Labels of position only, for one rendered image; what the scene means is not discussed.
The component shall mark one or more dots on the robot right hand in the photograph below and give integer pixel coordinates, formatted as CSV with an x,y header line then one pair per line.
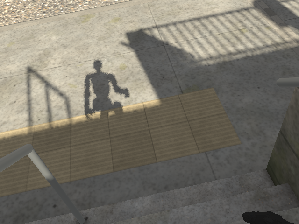
x,y
264,218

